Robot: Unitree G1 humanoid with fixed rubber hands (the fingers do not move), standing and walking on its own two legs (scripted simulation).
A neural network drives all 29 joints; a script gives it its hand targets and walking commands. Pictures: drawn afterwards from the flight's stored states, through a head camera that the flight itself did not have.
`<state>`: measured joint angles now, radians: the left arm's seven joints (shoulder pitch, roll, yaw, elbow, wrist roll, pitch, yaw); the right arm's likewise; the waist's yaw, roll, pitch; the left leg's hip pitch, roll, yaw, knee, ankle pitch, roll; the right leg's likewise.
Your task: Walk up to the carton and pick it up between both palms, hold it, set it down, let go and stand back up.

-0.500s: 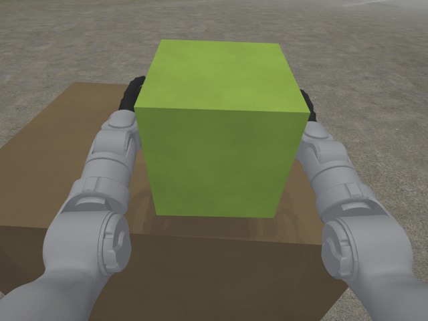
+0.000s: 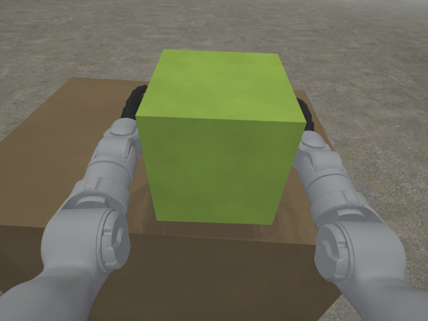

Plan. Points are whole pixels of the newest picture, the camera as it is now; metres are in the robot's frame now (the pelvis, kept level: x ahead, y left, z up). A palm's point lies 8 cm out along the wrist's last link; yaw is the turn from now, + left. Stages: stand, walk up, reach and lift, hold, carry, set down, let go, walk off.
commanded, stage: set down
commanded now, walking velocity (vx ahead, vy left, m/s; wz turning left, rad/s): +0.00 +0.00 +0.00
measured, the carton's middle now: (217, 136) +0.45 -0.01 +0.16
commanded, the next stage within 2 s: none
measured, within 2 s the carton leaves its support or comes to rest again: rests again in 1.78 s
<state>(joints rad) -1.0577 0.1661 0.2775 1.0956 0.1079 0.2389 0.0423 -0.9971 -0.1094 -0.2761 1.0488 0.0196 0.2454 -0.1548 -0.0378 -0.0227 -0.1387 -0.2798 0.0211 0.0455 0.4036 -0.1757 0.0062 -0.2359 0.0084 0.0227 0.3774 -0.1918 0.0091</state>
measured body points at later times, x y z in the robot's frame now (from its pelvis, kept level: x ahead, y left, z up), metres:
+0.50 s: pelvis +0.01 +0.00 +0.00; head -0.01 +0.02 +0.45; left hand +0.46 +0.16 +0.18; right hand +0.44 -0.17 +0.17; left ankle +0.02 +0.11 -0.74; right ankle +0.00 -0.13 -0.74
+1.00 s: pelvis +0.01 +0.00 +0.00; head -0.01 +0.02 +0.45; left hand +0.46 +0.16 +0.17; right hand +0.43 -0.17 +0.15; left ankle +0.02 +0.11 -0.74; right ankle +0.00 -0.13 -0.74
